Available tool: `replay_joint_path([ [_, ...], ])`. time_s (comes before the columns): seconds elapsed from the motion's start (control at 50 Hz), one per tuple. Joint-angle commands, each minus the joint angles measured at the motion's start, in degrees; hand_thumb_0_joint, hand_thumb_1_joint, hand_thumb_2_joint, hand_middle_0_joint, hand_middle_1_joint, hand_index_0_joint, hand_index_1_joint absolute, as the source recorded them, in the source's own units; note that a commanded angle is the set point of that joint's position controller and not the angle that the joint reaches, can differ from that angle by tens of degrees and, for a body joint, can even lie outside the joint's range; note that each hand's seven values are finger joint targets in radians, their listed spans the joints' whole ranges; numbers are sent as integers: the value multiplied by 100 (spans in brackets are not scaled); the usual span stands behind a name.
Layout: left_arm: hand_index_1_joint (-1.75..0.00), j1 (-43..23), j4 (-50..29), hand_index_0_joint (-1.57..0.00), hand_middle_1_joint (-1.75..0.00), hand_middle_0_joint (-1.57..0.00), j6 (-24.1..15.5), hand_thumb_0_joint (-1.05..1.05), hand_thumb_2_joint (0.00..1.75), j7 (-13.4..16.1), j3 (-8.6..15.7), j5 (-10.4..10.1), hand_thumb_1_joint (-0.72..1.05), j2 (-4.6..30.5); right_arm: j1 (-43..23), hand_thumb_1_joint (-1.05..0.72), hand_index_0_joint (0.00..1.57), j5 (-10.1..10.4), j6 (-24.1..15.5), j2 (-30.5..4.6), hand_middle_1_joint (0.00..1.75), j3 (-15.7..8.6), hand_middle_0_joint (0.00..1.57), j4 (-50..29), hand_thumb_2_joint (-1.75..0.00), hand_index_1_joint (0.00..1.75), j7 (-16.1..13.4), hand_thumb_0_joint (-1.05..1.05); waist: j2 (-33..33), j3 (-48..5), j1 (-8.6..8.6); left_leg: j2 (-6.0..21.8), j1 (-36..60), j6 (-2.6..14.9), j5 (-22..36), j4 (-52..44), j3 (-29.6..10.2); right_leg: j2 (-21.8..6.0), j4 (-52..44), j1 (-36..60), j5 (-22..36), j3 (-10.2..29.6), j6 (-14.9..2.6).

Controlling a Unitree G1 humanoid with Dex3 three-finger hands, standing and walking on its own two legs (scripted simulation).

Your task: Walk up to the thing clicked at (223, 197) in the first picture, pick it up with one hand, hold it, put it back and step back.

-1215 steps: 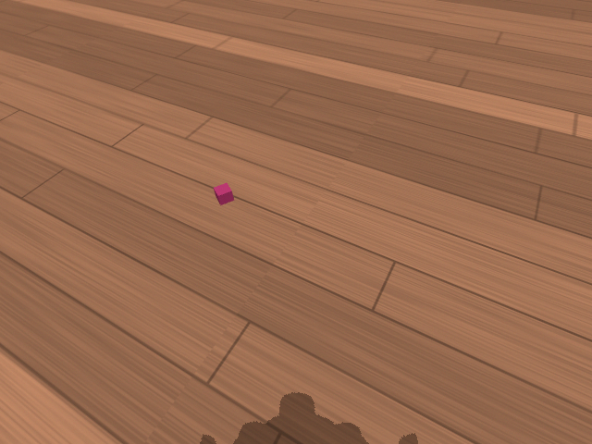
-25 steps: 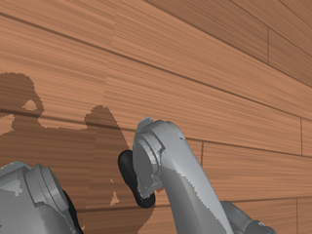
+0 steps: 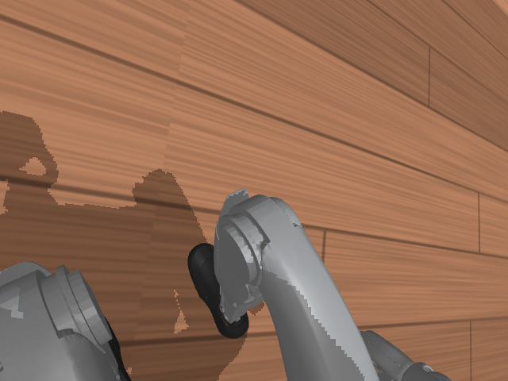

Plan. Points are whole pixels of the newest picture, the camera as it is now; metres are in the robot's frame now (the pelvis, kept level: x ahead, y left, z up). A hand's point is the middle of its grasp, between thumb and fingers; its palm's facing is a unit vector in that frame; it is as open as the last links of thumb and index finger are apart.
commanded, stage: close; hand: left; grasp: from above
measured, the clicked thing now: out of the picture +0.44 +0.40 -0.29
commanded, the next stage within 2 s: settle in 1.14 s
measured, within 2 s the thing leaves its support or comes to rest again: leaves its support in 1.50 s
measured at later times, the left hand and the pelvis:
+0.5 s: hand out of the picture +0.42 +0.40 -0.26, palm faces -0.30 -0.33 -0.90, open 10.3 cm; pelvis +0.00 +0.00 +0.00, yaw +0 degrees
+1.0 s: hand out of the picture +0.42 +0.39 -0.26, palm faces -0.31 -0.33 -0.89, open 9.9 cm; pelvis +0.00 +0.00 +0.00, yaw +0 degrees
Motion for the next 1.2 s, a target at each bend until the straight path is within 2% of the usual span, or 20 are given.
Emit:
replay_joint_path([
  [0.0,-70,-841,-487,-43,-71,-42,96,0,61,116,32,-75,-9,1360,1151,-89,20,92,23,-1966,30,-567,20,213,-90,30,5,0,3491,-3655,-146,261,3010,-238,1674,-1619,229,227,-909,1959,1534,-334,-347],
  [0.06,-67,-926,-553,-46,-69,-45,43,0,59,35,-33,-127,-7,1325,1166,-90,20,124,21,-1925,30,-539,20,163,-90,30,0,0,3310,-3532,-217,243,2790,-174,1622,-1553,288,224,-977,2085,1536,-271,-334],
  [0.16,-64,-842,-386,-49,-65,-48,-62,0,56,41,112,-150,-2,1518,1156,-89,20,108,27,-1971,30,-487,20,138,-90,30,-57,0,3181,-3544,-242,260,2812,-168,1494,-1580,252,231,-992,2099,1411,-304,-330],
  [0.18,-63,-1209,-813,-51,-64,-49,-148,0,55,30,-48,-145,-1,1453,1077,-89,20,122,11,-1915,30,-459,20,95,-90,30,-57,0,3358,-3561,-231,261,2869,-180,1456,-1565,264,233,-967,2026,1384,-286,-343],
  [0.28,-58,-968,-344,-56,-60,-55,-194,0,50,93,76,-78,7,1587,1180,-89,20,68,20,-1993,30,-433,20,112,-90,30,-90,0,3227,-3434,-334,256,2739,-164,1303,-1534,301,235,-1026,2129,1303,-309,-322],
  [0.3,-58,-1181,-664,-56,-60,-55,-243,0,49,70,-89,-79,7,1479,1098,-89,20,61,23,-1937,30,-422,20,86,-90,30,-99,0,3313,-3479,-319,264,2782,-177,1291,-1526,310,250,-1044,2164,1306,-289,-330],
  [0.32,-57,-1066,-487,-57,-59,-55,-222,0,49,110,22,-95,7,1566,1110,-89,20,52,19,-1981,30,-435,20,165,-90,30,-119,0,3327,-3510,-275,275,2862,-207,1262,-1585,269,243,-1018,2091,1272,-328,-339],
  [0.56,-50,-1135,-643,-65,-52,-64,-71,0,43,115,-106,-78,17,1345,1172,-89,20,63,8,-1970,30,-464,20,187,-90,30,-70,0,3549,-3554,-317,298,3180,-261,1831,-1559,197,241,-928,1970,1636,-355,-337],
  [0.6,-49,-1104,-626,-67,-50,-67,-82,0,44,165,-52,-99,19,1471,1100,-89,20,62,20,-1962,30,-450,20,177,-90,30,-88,0,3540,-3560,-242,291,3027,-250,1687,-1568,240,263,-963,2056,1584,-333,-340],
  [0.66,-49,-1190,-606,-70,-51,-69,-41,0,43,163,-79,-52,22,1402,1160,-90,20,53,0,-1956,30,-436,20,184,-90,30,-54,0,3590,-3481,-328,288,3033,-249,1692,-1567,235,250,-933,1975,1566,-351,-348],
  [0.7,-48,-991,-356,-71,-49,-70,-19,0,44,181,18,-64,24,1492,1176,-89,20,65,-4,-2025,30,-448,20,214,-90,30,-64,0,3511,-3402,-283,293,2985,-266,1561,-1654,185,229,-875,1884,1447,-376,-353],
  [0.72,-48,-1223,-545,-73,-49,-72,-46,0,43,143,-100,-60,27,1388,1117,-89,20,74,-19,-1984,30,-450,20,139,-90,30,-45,0,3553,-3296,-330,288,2960,-260,1447,-1649,185,216,-876,1760,1353,-366,-363],
  [0.74,-49,-1038,-360,-74,-50,-73,-13,0,43,152,9,-52,29,1497,1142,-89,20,61,-12,-2058,30,-466,20,175,-90,30,-58,0,3523,-3349,-313,307,3056,-274,1475,-1691,149,223,-893,1816,1367,-394,-352],
  [0.76,-47,-1228,-573,-76,-49,-74,-38,0,40,149,-59,-38,31,1429,1103,-89,20,59,-21,-2002,30,-448,20,134,-90,30,-57,0,3606,-3395,-293,296,3032,-271,1450,-1675,170,230,-886,1798,1346,-390,-359],
  [0.78,-46,-928,-216,-77,-48,-76,-6,0,42,160,58,-58,31,1501,1120,-89,20,66,-15,-2031,30,-459,20,176,-90,30,-60,0,3470,-3366,-287,296,3020,-275,1416,-1715,131,211,-878,1821,1324,-404,-353],
  [0.8,-49,-1061,-432,-78,-50,-77,-39,0,44,149,-49,-49,33,1449,1085,-89,20,61,-3,-2036,30,-460,20,136,-90,30,-71,0,3420,-3345,-307,285,2917,-256,1282,-1719,173,233,-917,1887,1266,-387,-355],
  [0.94,-51,-994,-311,-84,-52,-83,-106,0,47,165,13,-86,42,1492,1129,-89,20,44,-6,-2014,30,-440,20,149,-90,30,-80,0,3265,-3348,-311,270,2784,-218,1289,-1635,225,235,-987,2032,1312,-360,-329],
  [0.96,-48,-1204,-567,-86,-50,-85,-148,0,46,147,-100,-77,44,1475,1100,-89,20,40,-11,-1961,30,-408,20,101,-90,30,-78,0,3361,-3380,-341,270,2810,-203,1367,-1584,260,248,-1027,2142,1384,-325,-329],
  [1.0,-50,-932,-252,-87,-52,-86,-119,0,47,151,33,-86,45,1582,1192,-89,20,29,-11,-1990,30,-389,20,163,-90,30,-92,0,3155,-3437,-347,268,2749,-171,1503,-1482,304,247,-1081,2290,1513,-308,-288],
  [1.18,-54,-1000,-510,-88,-55,-87,-204,0,55,89,-5,-179,47,1632,1171,-89,20,21,4,-1945,30,-388,20,166,-90,30,-135,0,3198,-3435,-328,277,2796,-178,1342,-1519,268,249,-1107,2303,1363,-316,-301],
])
